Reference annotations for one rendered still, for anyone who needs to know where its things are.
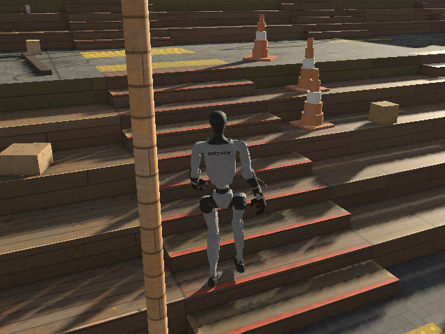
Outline robot left upper arm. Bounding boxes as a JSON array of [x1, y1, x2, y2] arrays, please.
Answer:
[[190, 141, 205, 178]]

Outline robot right upper arm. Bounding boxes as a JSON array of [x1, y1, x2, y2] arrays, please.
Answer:
[[234, 140, 253, 180]]

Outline robot right shin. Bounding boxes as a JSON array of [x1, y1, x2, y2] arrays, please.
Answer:
[[234, 219, 244, 264]]

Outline left robot forearm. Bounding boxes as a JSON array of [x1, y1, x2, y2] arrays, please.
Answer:
[[189, 169, 199, 185]]

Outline humanoid robot head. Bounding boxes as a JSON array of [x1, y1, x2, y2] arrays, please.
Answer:
[[207, 111, 231, 145]]

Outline left robot hand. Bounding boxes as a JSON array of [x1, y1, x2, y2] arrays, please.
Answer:
[[192, 179, 208, 191]]

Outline right robot forearm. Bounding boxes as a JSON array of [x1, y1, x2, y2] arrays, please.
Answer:
[[247, 168, 264, 200]]

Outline right robot hand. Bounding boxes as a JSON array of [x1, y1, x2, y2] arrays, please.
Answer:
[[250, 196, 266, 215]]

